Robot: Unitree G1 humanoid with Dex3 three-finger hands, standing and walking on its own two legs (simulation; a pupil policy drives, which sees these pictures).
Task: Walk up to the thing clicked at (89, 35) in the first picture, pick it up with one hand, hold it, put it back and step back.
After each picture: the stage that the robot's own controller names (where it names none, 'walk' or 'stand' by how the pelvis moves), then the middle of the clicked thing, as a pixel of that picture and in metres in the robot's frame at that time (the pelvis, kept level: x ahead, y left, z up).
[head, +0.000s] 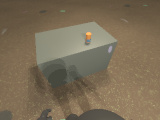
stand; (88, 37) +0.94 +0.05 -0.09
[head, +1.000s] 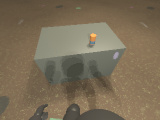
rise first; (92, 39) +0.86 +0.02 -0.07
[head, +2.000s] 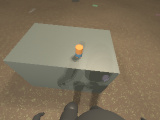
sink last; (78, 51) +0.58 +0.14 -0.05
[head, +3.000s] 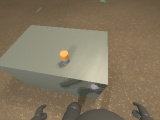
stand; (65, 57) +0.48 +0.25 -0.06
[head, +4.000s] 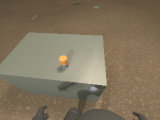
stand; (64, 62) +0.48 +0.24 -0.07
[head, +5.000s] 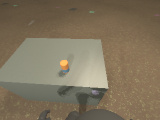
stand; (65, 66) +0.45 +0.24 -0.08
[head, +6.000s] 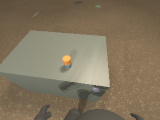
stand; (67, 62) +0.48 +0.21 -0.08
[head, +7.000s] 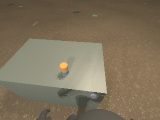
stand; (64, 69) +0.44 +0.24 -0.09
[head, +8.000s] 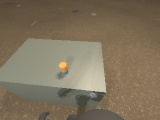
stand; (63, 68) +0.44 +0.24 -0.09
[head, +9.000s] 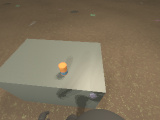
stand; (63, 69) +0.44 +0.24 -0.09
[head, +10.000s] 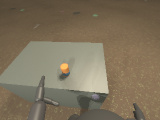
rise first; (65, 70) +0.43 +0.25 -0.09
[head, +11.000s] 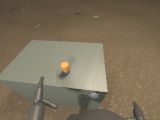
go down; (65, 68) +0.45 +0.26 -0.09
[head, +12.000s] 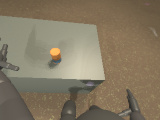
go down; (56, 56) +0.47 +0.23 -0.03
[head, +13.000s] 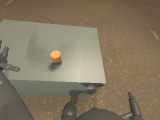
approach; (56, 58) +0.45 +0.23 -0.02
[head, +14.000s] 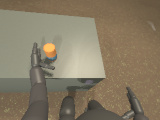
close in; (51, 53) +0.46 +0.24 +0.01
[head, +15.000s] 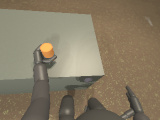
lift; (48, 53) +0.45 +0.24 +0.02
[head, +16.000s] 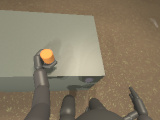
lift; (49, 58) +0.41 +0.24 +0.02
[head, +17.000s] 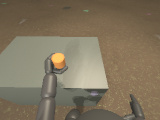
lift; (59, 63) +0.35 +0.19 +0.13
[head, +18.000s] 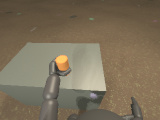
hold; (63, 66) +0.32 +0.18 +0.14
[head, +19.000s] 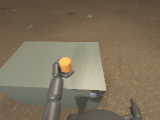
hold; (66, 67) +0.33 +0.16 +0.11
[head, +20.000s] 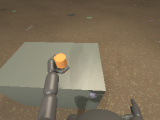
crouch; (61, 63) +0.35 +0.19 +0.13
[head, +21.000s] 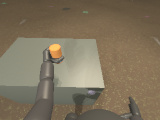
lower; (56, 54) +0.42 +0.22 +0.12
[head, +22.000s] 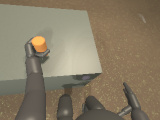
lower; (41, 47) +0.49 +0.26 +0.03
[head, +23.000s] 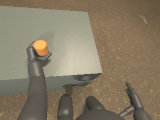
lower; (42, 50) +0.47 +0.25 +0.02
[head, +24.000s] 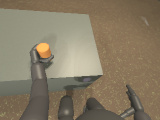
lower; (45, 53) +0.45 +0.25 +0.02
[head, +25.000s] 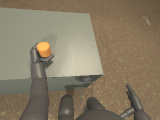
lower; (45, 52) +0.46 +0.25 +0.02
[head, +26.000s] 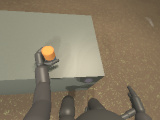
open; (49, 55) +0.44 +0.23 +0.02
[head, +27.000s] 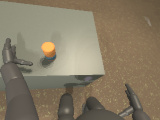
sink last; (49, 52) +0.45 +0.23 +0.02
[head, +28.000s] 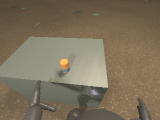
sink last; (65, 66) +0.45 +0.24 -0.04
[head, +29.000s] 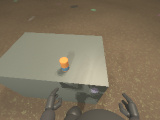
stand; (64, 64) +0.44 +0.23 -0.04
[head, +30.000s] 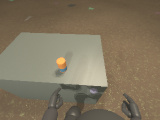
stand; (62, 65) +0.43 +0.24 -0.03
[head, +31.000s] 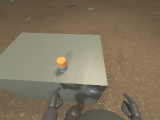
stand; (62, 64) +0.44 +0.24 -0.03
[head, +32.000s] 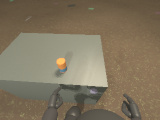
stand; (62, 65) +0.43 +0.24 -0.03
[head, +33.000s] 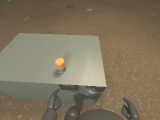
stand; (61, 65) +0.43 +0.24 -0.03
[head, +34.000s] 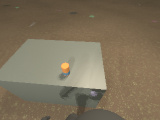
stand; (65, 69) +0.44 +0.22 -0.09
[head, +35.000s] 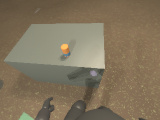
walk; (66, 50) +0.57 +0.26 -0.07
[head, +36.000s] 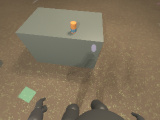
walk; (73, 27) +0.92 +0.22 -0.07
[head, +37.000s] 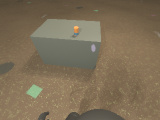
stand; (76, 31) +1.09 +0.24 -0.08
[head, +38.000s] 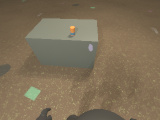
stand; (72, 31) +1.07 +0.26 -0.09
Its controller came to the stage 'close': yes
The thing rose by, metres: 0.22
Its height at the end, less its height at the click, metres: +0.00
